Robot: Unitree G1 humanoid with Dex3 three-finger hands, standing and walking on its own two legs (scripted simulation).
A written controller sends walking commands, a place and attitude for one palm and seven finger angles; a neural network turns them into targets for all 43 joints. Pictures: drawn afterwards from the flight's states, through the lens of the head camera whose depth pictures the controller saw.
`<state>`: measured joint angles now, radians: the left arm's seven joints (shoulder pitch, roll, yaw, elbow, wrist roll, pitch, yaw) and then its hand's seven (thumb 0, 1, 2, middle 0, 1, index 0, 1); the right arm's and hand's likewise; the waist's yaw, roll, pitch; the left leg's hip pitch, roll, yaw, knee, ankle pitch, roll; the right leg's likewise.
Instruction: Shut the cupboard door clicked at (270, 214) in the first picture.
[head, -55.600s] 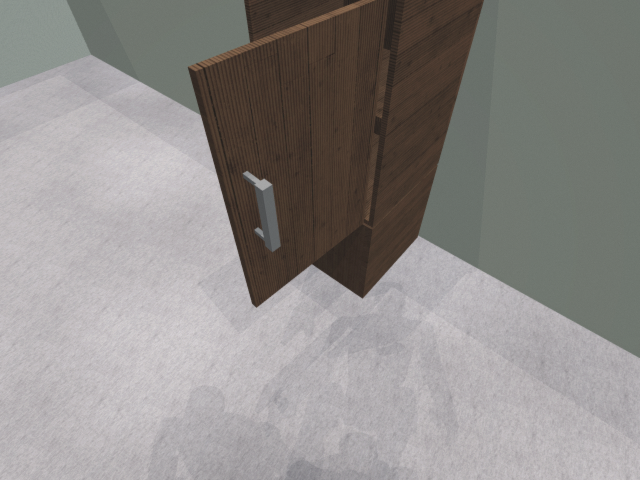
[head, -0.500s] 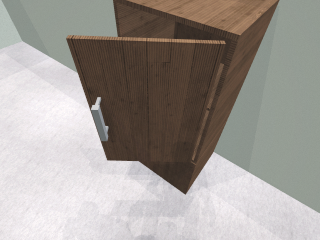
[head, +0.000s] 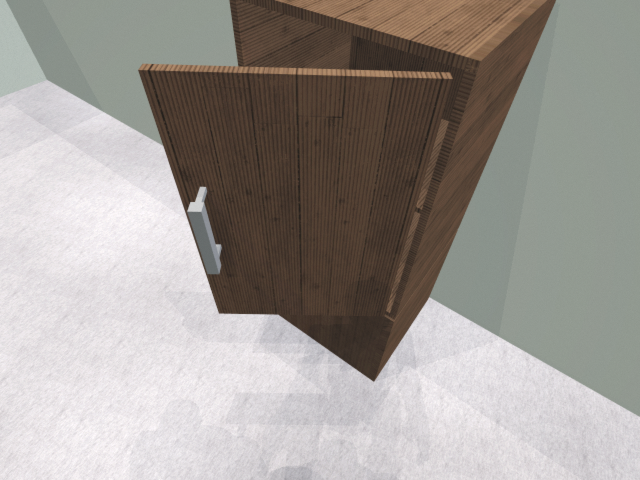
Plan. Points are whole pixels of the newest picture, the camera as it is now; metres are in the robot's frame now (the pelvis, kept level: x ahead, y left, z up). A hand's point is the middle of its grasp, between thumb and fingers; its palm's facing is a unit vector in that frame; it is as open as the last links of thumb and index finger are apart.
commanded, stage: look again from close up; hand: left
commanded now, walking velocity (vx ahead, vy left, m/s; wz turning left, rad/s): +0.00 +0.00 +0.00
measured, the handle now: (208, 232) +0.50 +0.23 -0.02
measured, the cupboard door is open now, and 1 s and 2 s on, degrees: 36 36 36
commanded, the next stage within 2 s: raise the hand and make a fist in 0.54 s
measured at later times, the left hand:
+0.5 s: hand out of the picture +0.00 +0.17 -0.17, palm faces +0.01 -0.98 -0.20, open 7.4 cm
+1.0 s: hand (219, 432) +0.19 +0.14 -0.06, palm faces +0.04 -1.00 -0.01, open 6.5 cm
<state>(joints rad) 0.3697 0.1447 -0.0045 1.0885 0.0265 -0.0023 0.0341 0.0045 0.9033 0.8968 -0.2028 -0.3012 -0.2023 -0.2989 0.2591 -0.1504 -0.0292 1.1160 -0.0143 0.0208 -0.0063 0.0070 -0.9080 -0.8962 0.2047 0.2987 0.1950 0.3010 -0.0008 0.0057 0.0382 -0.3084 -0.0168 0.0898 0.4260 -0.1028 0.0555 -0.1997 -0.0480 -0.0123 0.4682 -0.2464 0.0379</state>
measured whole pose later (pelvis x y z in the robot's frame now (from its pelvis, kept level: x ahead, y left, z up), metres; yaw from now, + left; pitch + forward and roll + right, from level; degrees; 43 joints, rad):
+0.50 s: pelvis +0.02 -0.01 +0.00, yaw +0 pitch -1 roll +0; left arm 0.33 0.16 0.00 1.10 0.02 -0.01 0.03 0.00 0.90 0.90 -0.20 -0.30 -0.20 -0.30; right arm 0.23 -0.17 -0.03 1.13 -0.01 0.01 -0.01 0.01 -0.90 -0.90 0.20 0.30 0.19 0.30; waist 0.00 0.01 0.05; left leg -0.29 -0.01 0.09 0.40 -0.11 0.05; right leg -0.18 -0.04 -0.01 0.45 -0.26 0.03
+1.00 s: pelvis +0.02 -0.06 -0.09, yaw +1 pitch +12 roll +0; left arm 0.46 0.20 0.20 0.17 -0.30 -0.58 -0.37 0.00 0.90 0.90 -0.37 -0.48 -0.37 -0.48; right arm 0.13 -0.25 -0.09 0.56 0.02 -0.26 0.00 0.01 -0.90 -0.90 0.21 0.30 0.20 0.30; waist 0.01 -0.04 -0.15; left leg -0.90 0.05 0.02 1.12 -0.41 -0.02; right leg -0.77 -0.01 -0.06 1.17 -0.60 -0.03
